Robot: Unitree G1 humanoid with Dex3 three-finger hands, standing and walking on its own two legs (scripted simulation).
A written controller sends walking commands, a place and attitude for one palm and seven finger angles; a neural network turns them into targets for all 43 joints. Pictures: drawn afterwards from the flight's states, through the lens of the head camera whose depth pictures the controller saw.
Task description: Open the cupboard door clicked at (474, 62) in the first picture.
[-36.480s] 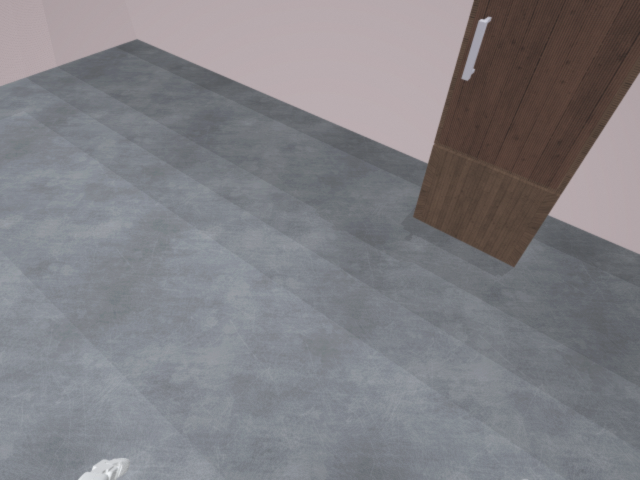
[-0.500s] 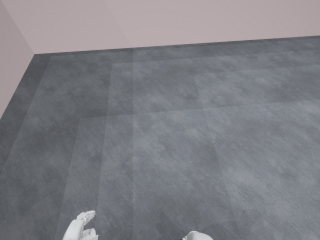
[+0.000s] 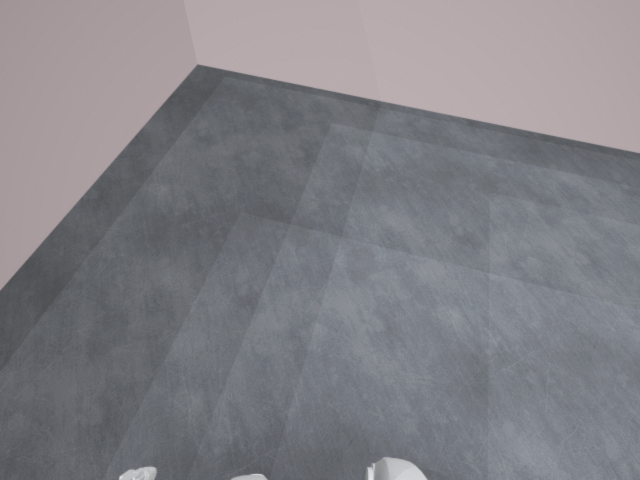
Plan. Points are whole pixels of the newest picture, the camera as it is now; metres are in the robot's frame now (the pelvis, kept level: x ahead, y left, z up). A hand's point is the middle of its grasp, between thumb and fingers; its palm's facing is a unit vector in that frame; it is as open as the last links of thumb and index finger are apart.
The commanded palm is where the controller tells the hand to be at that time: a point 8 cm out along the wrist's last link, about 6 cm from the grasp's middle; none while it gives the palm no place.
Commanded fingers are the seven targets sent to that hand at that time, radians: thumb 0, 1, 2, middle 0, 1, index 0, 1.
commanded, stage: turn to face it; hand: left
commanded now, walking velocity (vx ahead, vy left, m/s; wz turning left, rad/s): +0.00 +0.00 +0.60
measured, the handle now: out of the picture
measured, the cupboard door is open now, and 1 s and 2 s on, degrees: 44 44 44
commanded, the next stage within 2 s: none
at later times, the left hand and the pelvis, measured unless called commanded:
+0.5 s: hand out of the picture -0.01 +0.11 -0.15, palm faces +0.36 -0.90 -0.25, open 7.3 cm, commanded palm none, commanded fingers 0.00 0.90 0.90 -0.20 -0.30 -0.20 -0.30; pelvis +0.01 -0.08 +0.01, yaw +20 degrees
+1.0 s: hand out of the picture -0.01 +0.15 -0.15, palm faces +0.57 -0.77 -0.28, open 7.4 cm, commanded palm none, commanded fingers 0.00 0.90 0.90 -0.20 -0.30 -0.20 -0.30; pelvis +0.01 -0.10 +0.00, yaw +36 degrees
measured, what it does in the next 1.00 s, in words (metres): steps on the spot, turning left: right foot, then left foot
